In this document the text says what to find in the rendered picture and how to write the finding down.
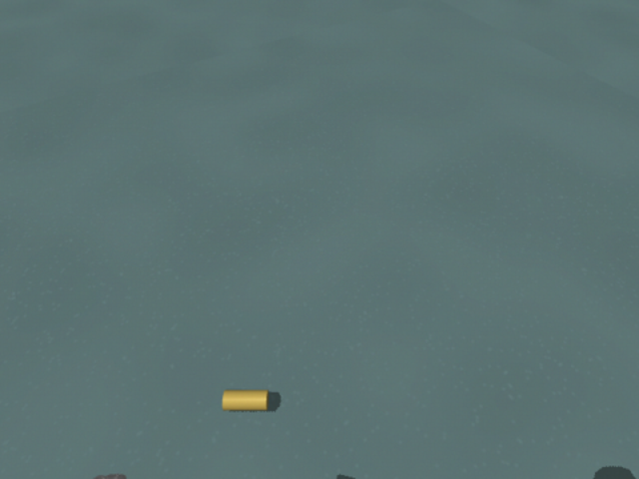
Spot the can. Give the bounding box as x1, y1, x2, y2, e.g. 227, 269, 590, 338
223, 390, 269, 410

